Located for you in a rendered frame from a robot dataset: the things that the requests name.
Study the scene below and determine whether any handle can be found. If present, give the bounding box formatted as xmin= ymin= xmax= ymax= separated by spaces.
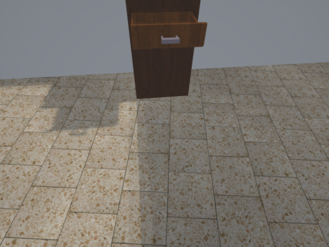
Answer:
xmin=161 ymin=36 xmax=180 ymax=44

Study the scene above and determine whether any cabinet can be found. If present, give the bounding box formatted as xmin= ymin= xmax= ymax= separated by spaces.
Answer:
xmin=125 ymin=0 xmax=200 ymax=99

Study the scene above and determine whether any drawer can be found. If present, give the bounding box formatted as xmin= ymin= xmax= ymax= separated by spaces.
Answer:
xmin=130 ymin=11 xmax=207 ymax=49

